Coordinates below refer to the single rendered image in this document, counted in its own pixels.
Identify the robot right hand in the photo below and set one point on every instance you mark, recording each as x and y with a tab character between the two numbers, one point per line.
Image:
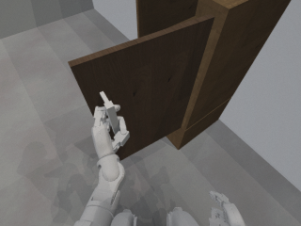
230	215

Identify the robot left hand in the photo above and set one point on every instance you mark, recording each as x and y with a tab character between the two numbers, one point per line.
100	133

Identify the cupboard door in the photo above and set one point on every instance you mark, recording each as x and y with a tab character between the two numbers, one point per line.
151	78

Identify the robot left forearm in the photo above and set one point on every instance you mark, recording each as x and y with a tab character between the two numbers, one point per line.
104	201

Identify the handle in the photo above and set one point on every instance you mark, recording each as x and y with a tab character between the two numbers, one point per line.
111	113

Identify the robot right shin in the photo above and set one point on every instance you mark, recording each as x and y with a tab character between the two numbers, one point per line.
177	209

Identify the right robot thigh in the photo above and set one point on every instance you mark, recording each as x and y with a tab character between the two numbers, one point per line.
180	218

